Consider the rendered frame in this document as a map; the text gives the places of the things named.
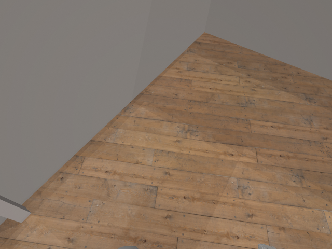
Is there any panel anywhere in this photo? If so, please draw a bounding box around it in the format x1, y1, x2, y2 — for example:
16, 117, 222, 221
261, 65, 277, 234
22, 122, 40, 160
0, 196, 31, 223

